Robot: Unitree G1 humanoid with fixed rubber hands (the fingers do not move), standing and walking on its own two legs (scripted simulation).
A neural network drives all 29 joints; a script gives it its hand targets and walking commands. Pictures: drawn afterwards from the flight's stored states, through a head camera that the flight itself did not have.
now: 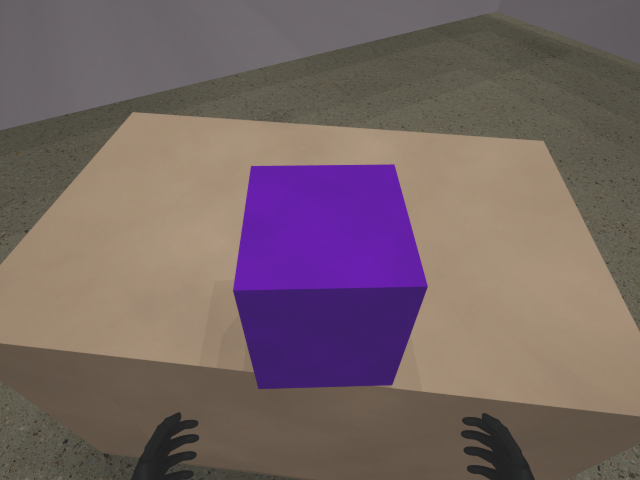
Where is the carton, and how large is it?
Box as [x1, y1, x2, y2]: [233, 165, 427, 388]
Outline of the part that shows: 251,166 233,291 258,388 391,384 427,286 394,165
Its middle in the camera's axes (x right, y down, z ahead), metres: +0.01 +0.06 +0.56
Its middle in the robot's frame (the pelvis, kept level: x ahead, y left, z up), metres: +0.39 +0.04 +0.02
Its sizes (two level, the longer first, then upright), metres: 0.210 0.200 0.250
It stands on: a pedestal, 0.68 m high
